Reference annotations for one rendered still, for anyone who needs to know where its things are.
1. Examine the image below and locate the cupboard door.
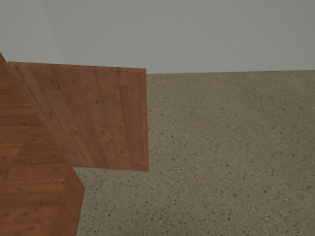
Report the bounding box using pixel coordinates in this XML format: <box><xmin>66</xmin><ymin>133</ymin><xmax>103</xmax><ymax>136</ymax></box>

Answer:
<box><xmin>5</xmin><ymin>61</ymin><xmax>150</xmax><ymax>172</ymax></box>

